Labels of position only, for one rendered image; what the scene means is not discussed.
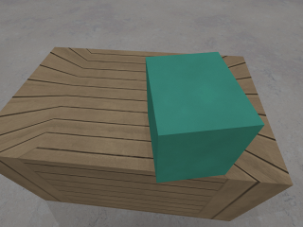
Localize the carton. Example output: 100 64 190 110
145 52 265 183

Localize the pedestal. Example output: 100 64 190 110
0 46 293 221

